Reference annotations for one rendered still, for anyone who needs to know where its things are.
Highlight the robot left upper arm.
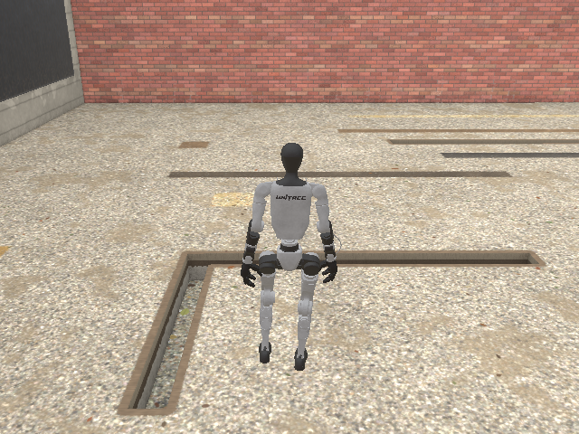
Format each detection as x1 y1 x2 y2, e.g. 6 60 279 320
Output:
251 182 272 232

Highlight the robot left hand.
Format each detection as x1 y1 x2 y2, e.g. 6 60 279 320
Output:
241 263 262 288

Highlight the left robot forearm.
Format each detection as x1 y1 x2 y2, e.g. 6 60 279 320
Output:
242 219 260 264

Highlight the robot right upper arm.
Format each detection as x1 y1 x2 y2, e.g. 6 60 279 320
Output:
310 183 330 233

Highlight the right robot forearm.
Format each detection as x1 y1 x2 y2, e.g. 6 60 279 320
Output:
320 220 337 262

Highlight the robot right hand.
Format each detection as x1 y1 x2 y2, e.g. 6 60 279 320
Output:
319 259 337 283

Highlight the right robot foot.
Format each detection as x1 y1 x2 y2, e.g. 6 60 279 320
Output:
294 348 308 371

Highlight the robot torso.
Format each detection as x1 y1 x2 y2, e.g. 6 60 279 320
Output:
270 177 312 271

